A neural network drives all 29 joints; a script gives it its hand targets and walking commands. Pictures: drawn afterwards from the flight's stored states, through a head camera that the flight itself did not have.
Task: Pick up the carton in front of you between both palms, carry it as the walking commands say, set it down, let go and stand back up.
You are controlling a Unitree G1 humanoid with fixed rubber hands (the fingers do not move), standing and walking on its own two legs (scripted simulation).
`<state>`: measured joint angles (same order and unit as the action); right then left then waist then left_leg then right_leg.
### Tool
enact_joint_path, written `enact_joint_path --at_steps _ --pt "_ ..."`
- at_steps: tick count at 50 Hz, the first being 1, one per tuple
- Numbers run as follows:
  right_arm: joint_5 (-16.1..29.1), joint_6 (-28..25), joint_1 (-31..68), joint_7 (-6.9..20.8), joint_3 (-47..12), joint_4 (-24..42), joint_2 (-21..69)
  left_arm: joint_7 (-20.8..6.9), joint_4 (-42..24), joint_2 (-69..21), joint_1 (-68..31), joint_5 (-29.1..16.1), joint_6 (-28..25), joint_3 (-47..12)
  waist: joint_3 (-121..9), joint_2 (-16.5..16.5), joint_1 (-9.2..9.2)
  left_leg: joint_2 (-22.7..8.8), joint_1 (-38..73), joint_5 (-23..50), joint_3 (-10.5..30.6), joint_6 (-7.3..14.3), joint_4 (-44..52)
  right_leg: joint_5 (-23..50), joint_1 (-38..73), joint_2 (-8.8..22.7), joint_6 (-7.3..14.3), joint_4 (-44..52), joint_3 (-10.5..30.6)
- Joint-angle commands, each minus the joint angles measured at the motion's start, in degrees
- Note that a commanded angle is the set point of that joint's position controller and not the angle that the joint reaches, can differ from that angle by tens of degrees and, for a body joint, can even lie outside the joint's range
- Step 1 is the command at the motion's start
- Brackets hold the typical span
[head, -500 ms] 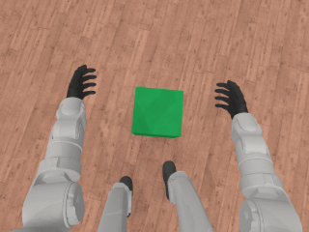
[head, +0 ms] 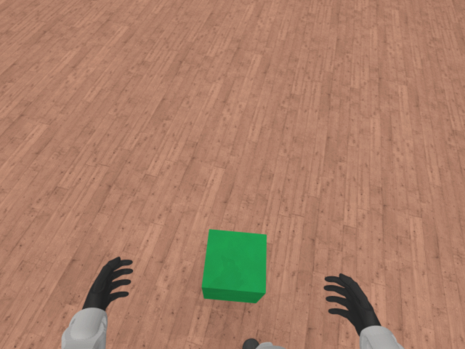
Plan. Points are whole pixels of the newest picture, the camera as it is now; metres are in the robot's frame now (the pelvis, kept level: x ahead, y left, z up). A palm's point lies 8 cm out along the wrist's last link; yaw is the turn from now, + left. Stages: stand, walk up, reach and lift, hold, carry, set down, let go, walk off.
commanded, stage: let go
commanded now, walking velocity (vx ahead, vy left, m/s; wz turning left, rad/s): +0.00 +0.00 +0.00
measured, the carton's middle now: (233, 268) +0.41 -0.06 -0.64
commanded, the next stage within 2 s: stand in 0.60 s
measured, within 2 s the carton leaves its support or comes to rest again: neither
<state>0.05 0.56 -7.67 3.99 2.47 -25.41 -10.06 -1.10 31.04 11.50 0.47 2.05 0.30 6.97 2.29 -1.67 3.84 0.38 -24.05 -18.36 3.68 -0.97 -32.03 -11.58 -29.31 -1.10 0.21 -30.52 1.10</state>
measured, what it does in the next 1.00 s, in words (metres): stands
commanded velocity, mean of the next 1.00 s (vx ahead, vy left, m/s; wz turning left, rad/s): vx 0.00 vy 0.00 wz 0.00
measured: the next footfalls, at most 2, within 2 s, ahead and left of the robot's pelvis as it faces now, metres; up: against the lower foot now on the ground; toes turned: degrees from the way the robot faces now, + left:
none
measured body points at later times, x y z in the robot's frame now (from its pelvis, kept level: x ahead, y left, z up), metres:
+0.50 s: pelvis +0.01 +0.01 +0.01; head +0.03 +0.01 +0.46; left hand +0.19 +0.25 -0.07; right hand +0.19 -0.23 -0.07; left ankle -0.03 +0.13 -0.73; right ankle +0.03 -0.11 -0.73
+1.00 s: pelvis +0.02 -0.01 +0.00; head +0.03 -0.02 +0.45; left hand +0.15 +0.30 -0.08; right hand +0.17 -0.29 -0.10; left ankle -0.03 +0.13 -0.73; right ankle +0.03 -0.12 -0.73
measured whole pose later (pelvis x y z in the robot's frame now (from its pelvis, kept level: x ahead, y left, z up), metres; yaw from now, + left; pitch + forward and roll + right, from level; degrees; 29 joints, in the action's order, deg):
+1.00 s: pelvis +0.02 -0.01 +0.00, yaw +1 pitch +0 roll +0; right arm -2.5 1.1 -11.3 -0.9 2.0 -39.1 -19.8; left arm 0.9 42.1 19.1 11.0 2.6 0.6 3.0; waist 0.7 2.2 -0.6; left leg 0.1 -8.4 -20.2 4.5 -1.3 -28.6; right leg -15.4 -14.8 -1.1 0.8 -30.4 0.2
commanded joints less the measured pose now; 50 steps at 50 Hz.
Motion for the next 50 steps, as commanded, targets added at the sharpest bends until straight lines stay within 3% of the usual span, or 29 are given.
enact_joint_path --at_steps 1,2,3,5,6,8,9,10,12,14,15,16,17,18,19,22,23,26,27,28,30,31,35,41,44,45,46,47,50 --pt "0.51 -0.30 -1.55 0.43 2.53 7.76 -8.09 -0.25 -6.47 4.80 5.87 0.41 -0.33 0.13 -14.58 4.23 -1.52 1.19 5.01 14.59 -1.74 -0.43 8.95 15.92 27.22 -1.60 -0.09 4.34 0.03" --pt "1.74 0.42 -4.20 0.75 -0.65 5.68 -7.10 -0.78 -7.85 2.69 8.14 -0.13 -0.03 -1.69 -9.46 9.85 -4.90 1.20 5.11 11.05 -2.81 -1.42 10.47 11.90 29.85 -1.40 -0.56 4.74 -1.08" --pt "-0.86 0.77 -3.38 0.27 2.57 7.38 -7.61 -1.38 -9.17 1.23 8.35 -1.32 0.26 -1.90 -6.89 2.85 -1.40 0.35 6.57 13.19 -2.17 -1.02 11.72 14.17 28.12 -1.95 -0.30 5.51 -1.60" --pt "1.62 0.98 -5.04 0.62 -0.39 5.23 -6.67 -1.32 -9.11 1.74 9.31 -1.31 0.77 -4.16 -4.54 11.18 -3.51 0.53 8.66 17.87 -1.77 -1.67 11.18 12.89 26.19 -2.18 -0.31 6.67 -1.24" --pt "0.11 1.31 -3.48 0.52 1.26 5.95 -6.66 -0.98 -10.92 2.23 8.99 -1.21 0.56 -4.08 -3.56 5.48 -3.30 0.09 8.72 13.76 -1.36 -0.35 13.40 11.65 27.23 -2.80 -0.79 6.63 -2.26" --pt "-0.60 2.19 -4.52 0.20 3.19 5.93 -6.64 -1.49 -12.95 4.82 7.65 -0.92 1.58 -3.54 -4.86 3.88 -2.24 0.08 12.05 16.28 -0.62 -0.25 13.04 12.40 29.58 -2.59 -0.65 6.54 -1.74" --pt "0.03 2.42 -3.11 0.70 1.63 7.60 -6.45 -2.03 -14.14 5.84 6.75 0.19 2.05 -1.44 -4.53 6.44 -4.71 0.89 11.10 13.69 -2.45 -0.63 13.27 9.90 29.56 -2.48 -1.26 7.49 -2.60" --pt "-0.48 2.82 -3.15 0.55 2.29 5.42 -6.62 -2.34 -13.32 2.14 6.83 -0.84 2.73 -3.76 -0.51 3.46 -2.37 0.96 8.15 11.90 -2.58 -0.74 13.45 9.98 30.14 -2.10 -0.91 8.02 -1.02" --pt "-1.14 4.20 -5.28 -0.02 3.80 5.25 -8.29 -2.23 -7.46 6.17 12.93 -1.94 4.73 -3.05 -0.66 -1.41 -2.23 0.07 11.96 15.64 -1.86 -0.42 13.95 11.47 29.14 -2.26 -0.97 7.89 -1.43" --pt "-2.81 5.13 -3.57 -0.55 4.19 5.31 -7.76 -3.33 -11.54 5.57 10.04 -2.46 4.77 -4.44 0.45 -1.62 -2.22 0.78 9.88 10.15 -3.06 -0.29 14.20 10.08 32.00 -2.34 -1.19 6.75 -1.97" --pt "-1.47 6.42 -3.24 -0.21 1.70 5.97 -6.28 -3.39 -12.29 4.50 7.88 -1.73 5.13 -3.56 0.46 4.05 -2.63 -0.37 9.42 7.92 -1.58 0.03 15.33 9.17 33.26 -1.86 -1.31 6.21 -1.79" --pt "-2.75 5.74 -3.91 -0.18 2.55 5.90 -8.76 -2.87 -11.84 7.04 8.64 -0.34 6.24 -1.38 1.92 2.35 -2.74 0.13 10.16 12.95 -2.21 -0.29 13.90 10.49 30.49 -1.38 -0.64 7.67 -2.33" --pt "-1.34 6.03 -3.97 -0.17 1.03 7.76 -5.76 -2.87 -14.21 4.37 7.88 -1.43 5.67 -4.38 -0.39 2.39 -0.10 0.27 10.73 12.33 -2.07 0.00 13.15 13.53 32.42 -2.15 -1.46 5.66 -2.67" --pt "-1.80 7.08 -2.33 -0.33 1.43 6.97 -8.32 -2.87 -12.29 2.73 12.25 -2.09 6.20 -6.11 0.25 5.25 -4.96 -0.24 7.80 10.64 -2.76 -0.25 14.01 10.29 34.73 -2.68 -1.17 4.80 -2.37" --pt "-1.27 7.35 -4.70 -0.56 1.31 6.39 -7.85 -2.89 -10.32 3.48 10.14 -1.31 6.46 -4.80 3.38 3.80 -2.11 -0.46 6.33 8.15 -2.50 -0.08 14.39 8.95 34.82 -2.23 -0.20 5.67 -1.49" --pt "-1.87 9.97 -0.37 -1.30 3.44 9.00 -7.89 -1.02 -6.96 7.19 13.28 -1.77 4.74 -2.46 0.22 2.95 -5.47 0.49 11.80 18.77 -1.91 0.22 11.32 10.56 31.23 -3.90 -1.11 4.55 -2.43" --pt "-1.91 10.73 -1.52 -2.23 2.58 9.80 -8.84 -0.74 -9.60 5.55 10.02 -1.80 4.11 -2.60 -2.77 3.20 -2.81 0.54 10.88 20.58 -2.63 -0.39 9.27 14.03 32.13 -3.15 -0.55 4.42 -0.95" --pt "-1.59 10.80 -4.87 -2.83 1.84 8.02 -9.83 -1.10 -7.99 5.24 11.70 -3.08 4.21 -4.33 -0.37 0.40 -1.53 0.65 11.72 14.98 -3.25 -0.36 9.25 8.67 28.61 -3.53 -1.00 4.04 -2.09" --pt "-2.07 10.84 -2.37 -2.50 3.36 7.61 -9.71 -0.89 -8.67 9.05 10.57 -0.84 3.94 -0.40 1.72 5.17 -4.73 1.59 9.26 15.63 -3.21 -0.42 10.99 9.05 28.97 -3.23 -1.50 4.25 -2.17" --pt "-0.97 11.27 -2.47 -2.78 0.52 7.53 -8.56 -1.44 -8.09 3.61 9.52 -2.60 4.11 -6.97 1.46 3.51 -1.79 1.25 9.12 13.92 -3.49 0.04 10.19 10.02 28.70 -3.08 -1.27 4.49 -1.23" --pt "-0.52 11.13 -0.69 -2.73 2.35 9.76 -8.45 -0.69 -9.66 5.37 8.42 -1.89 3.99 -4.48 -1.62 6.10 -2.01 1.37 10.57 18.80 -3.22 -0.59 10.44 14.51 29.90 -3.47 -1.36 4.42 -1.98" --pt "-1.84 7.55 0.44 -4.98 2.05 1.30 -12.37 0.70 -1.83 11.87 11.19 0.53 2.78 -1.75 -2.54 7.13 -5.69 -0.75 8.25 9.36 -1.63 -1.51 8.25 8.19 20.56 2.72 -2.00 3.09 0.21" --pt "-2.74 1.60 -1.11 -5.29 2.14 -1.20 -13.18 1.65 0.27 13.76 8.31 1.15 0.61 -1.74 -2.19 1.70 -3.89 -2.11 9.22 -2.13 1.35 0.56 6.57 -7.07 15.65 4.48 0.59 7.91 4.74" --pt "-2.27 0.17 -1.64 -4.50 2.25 -6.03 -14.95 1.67 3.89 15.14 7.76 0.77 -0.46 -2.14 -4.12 -1.09 -3.70 -2.07 12.17 4.75 2.50 0.38 6.15 -0.22 15.02 4.77 0.79 6.45 3.84" --pt "-3.36 -0.22 -1.70 -4.78 2.12 -7.97 -15.76 2.01 6.50 14.32 10.10 0.61 -0.61 -2.24 -4.03 2.75 -3.73 -2.77 13.65 12.35 1.34 0.56 5.59 8.86 16.79 4.75 0.78 5.77 4.48" --pt "-2.69 -0.61 -2.68 -5.01 1.73 -8.49 -16.61 1.98 6.27 14.76 9.20 0.44 -0.34 -2.21 -6.39 -2.99 -3.46 -3.12 14.60 12.54 2.13 0.74 5.34 7.48 17.12 4.89 0.97 5.13 4.07" --pt "-2.84 -0.55 -5.80 -5.38 1.17 -9.41 -16.20 1.97 7.50 15.20 9.16 0.56 -0.31 -1.68 -5.41 2.35 -2.88 -3.11 13.67 14.74 1.05 1.10 5.90 12.43 18.73 5.64 1.38 3.83 4.75" --pt "-2.31 -0.22 -2.77 -5.26 1.27 -10.61 -16.92 2.38 6.99 15.42 8.11 0.56 -0.52 -2.43 -6.32 -1.28 -4.40 -3.06 13.84 13.89 2.43 0.91 5.98 10.67 19.44 5.19 0.01 4.99 4.32" --pt "-2.26 -0.41 -2.86 -4.99 1.29 -10.16 -17.04 2.01 8.82 17.70 8.52 0.72 -0.72 -1.44 -3.22 1.10 -3.46 -3.63 14.21 12.96 2.96 0.86 7.65 7.08 17.93 4.25 0.59 6.03 3.80"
